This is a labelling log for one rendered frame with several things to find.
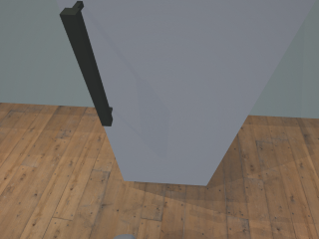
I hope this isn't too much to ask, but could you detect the handle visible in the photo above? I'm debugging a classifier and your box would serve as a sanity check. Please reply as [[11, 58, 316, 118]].
[[59, 1, 113, 126]]

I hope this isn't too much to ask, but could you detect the fridge door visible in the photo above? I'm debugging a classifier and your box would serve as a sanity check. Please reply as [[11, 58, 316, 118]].
[[56, 0, 316, 186]]

